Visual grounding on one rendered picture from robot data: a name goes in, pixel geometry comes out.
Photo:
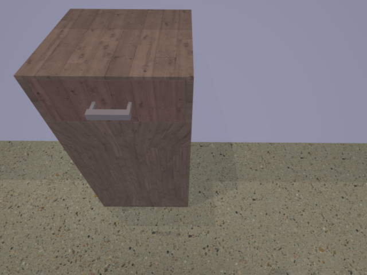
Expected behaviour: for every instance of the cabinet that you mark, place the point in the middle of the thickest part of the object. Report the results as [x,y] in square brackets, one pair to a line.
[126,163]

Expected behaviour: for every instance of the handle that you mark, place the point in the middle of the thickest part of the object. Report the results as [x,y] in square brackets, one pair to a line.
[108,114]

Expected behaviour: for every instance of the drawer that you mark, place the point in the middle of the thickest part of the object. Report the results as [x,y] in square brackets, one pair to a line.
[152,100]

